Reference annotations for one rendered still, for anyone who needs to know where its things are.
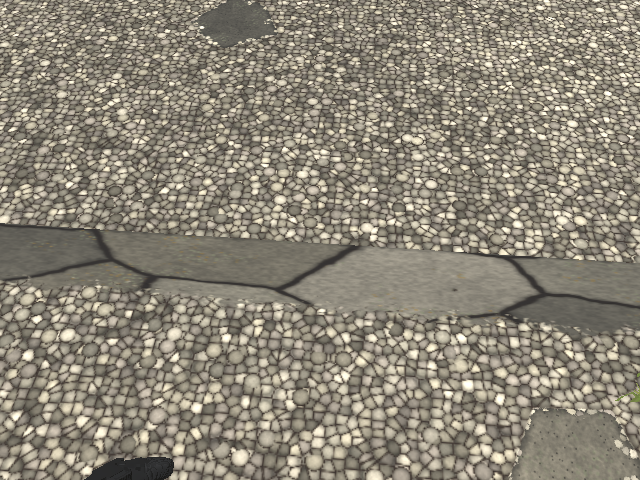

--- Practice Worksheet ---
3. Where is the robot left hand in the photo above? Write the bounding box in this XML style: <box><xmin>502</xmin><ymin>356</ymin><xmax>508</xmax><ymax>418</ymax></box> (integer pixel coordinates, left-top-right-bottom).
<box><xmin>84</xmin><ymin>457</ymin><xmax>174</xmax><ymax>480</ymax></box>

